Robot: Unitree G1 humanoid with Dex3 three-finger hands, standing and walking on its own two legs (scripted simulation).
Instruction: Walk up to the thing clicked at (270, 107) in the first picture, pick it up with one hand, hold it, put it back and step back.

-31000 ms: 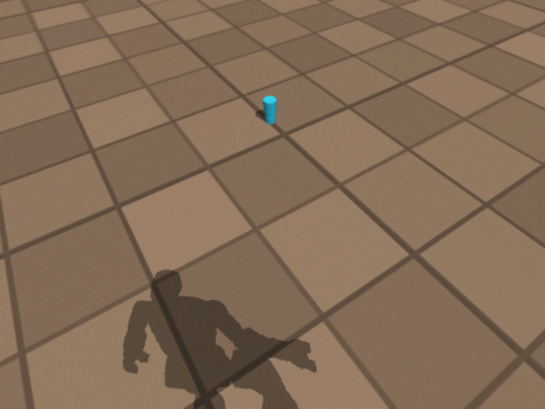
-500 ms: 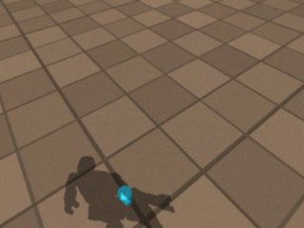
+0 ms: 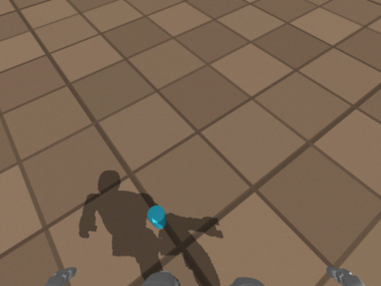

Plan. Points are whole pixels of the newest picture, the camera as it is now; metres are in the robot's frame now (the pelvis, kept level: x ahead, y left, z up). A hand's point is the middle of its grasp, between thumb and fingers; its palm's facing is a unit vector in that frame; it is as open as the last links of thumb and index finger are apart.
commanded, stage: step back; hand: left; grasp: from the side
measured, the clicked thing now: (158, 218) +0.45 +0.20 -0.69
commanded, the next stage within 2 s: none
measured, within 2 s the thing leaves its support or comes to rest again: neither
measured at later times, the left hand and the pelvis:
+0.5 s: hand out of the picture -0.02 +0.27 -0.14, palm faces +0.07 -0.90 -0.44, open 7.4 cm; pelvis -0.11 -0.01 +0.00, yaw +4 degrees
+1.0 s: hand out of the picture -0.17 +0.28 -0.15, palm faces -0.04 -0.91 -0.42, open 7.4 cm; pelvis -0.26 +0.01 -0.01, yaw -2 degrees
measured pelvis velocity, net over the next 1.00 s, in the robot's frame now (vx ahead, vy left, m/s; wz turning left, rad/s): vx -0.26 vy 0.01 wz -0.04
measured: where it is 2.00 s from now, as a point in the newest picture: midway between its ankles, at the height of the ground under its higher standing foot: outside the picture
